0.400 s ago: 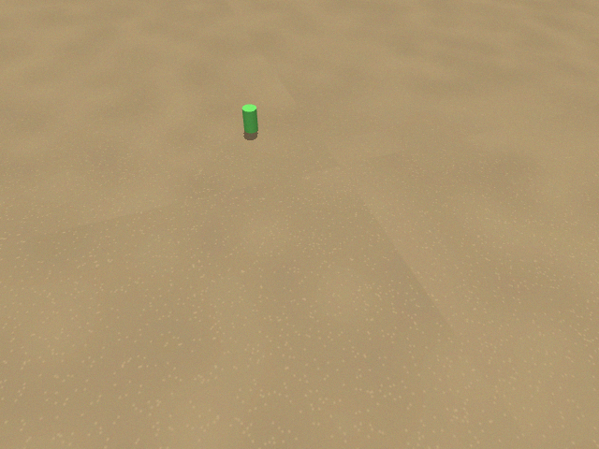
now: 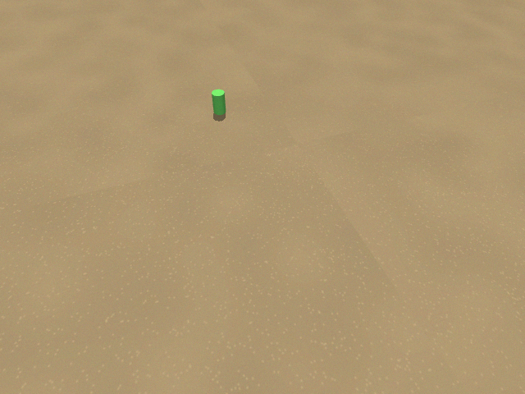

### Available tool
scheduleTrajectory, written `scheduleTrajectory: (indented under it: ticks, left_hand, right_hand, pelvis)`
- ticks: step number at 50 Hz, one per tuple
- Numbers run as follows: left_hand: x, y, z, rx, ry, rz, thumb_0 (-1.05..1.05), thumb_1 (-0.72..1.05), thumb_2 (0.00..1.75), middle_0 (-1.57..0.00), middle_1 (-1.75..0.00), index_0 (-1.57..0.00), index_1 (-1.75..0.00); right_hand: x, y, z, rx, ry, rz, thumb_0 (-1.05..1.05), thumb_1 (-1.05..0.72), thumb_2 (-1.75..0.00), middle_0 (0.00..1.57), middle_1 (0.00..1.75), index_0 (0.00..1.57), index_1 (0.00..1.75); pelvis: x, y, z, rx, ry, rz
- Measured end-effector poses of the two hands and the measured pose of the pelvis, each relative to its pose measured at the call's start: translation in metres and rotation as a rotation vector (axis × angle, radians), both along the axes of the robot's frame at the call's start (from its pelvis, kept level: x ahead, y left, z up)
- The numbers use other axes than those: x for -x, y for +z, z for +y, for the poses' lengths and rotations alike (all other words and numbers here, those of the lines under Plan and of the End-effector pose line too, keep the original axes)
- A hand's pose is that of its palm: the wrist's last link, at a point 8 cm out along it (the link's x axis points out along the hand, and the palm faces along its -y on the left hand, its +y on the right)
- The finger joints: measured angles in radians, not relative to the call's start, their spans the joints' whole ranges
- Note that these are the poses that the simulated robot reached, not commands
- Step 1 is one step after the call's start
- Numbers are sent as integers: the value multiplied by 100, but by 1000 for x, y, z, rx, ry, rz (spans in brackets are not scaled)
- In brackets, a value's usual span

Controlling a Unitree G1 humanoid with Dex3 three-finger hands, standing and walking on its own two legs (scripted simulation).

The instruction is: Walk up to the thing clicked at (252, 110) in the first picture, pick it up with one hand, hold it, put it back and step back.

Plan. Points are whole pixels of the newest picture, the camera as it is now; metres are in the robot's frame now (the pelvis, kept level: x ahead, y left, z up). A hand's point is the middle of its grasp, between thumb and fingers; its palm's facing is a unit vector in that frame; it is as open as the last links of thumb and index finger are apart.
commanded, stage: stand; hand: left
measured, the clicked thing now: (218, 102) +1.89 +0.27 -0.71
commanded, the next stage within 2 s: walk up in 0.72 s
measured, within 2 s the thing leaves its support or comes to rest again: neither
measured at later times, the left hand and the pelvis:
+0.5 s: hand out of the picture +0.07 +0.25 -0.16, palm faces -0.03 -0.94 -0.34, open 7.4 cm; pelvis +0.01 +0.00 +0.00, yaw +0 degrees
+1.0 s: hand out of the picture +0.07 +0.32 -0.15, palm faces +0.06 -0.93 -0.37, open 7.4 cm; pelvis +0.06 +0.02 -0.01, yaw +3 degrees
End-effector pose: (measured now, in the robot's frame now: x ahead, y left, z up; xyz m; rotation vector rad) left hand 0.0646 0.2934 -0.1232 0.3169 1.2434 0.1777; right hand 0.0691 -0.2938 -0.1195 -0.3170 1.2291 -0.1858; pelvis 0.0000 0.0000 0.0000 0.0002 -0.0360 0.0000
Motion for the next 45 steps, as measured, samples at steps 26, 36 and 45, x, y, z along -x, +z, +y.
scheduleTrajectory:
  ticks: [26, 36, 45]
  left_hand:
    - [-6, 2, 0, -5, 9, 2, 1, 90, 89, -20, -30, -20, -30]
    - [-10, 2, -1, -5, 4, -8, 1, 90, 89, -20, -30, -20, -30]
    - [-8, 6, 30, -19, 42, -83, 1, 90, 89, -20, -30, -21, -30]
  right_hand:
    - [-7, 0, -2, 3, 6, 0, 1, -90, -90, 20, 30, 21, 30]
    - [-9, 1, -3, 3, 8, -2, 1, -90, -90, 20, 30, 21, 30]
    - [-34, 1, -22, 28, 46, -20, 1, -90, -90, 21, 30, 21, 30]
  pelvis:
    - [-6, 0, -2, 0, 1, 3]
    - [-8, 1, -3, 0, 0, 4]
    - [-29, -12, 3, 18, 38, 29]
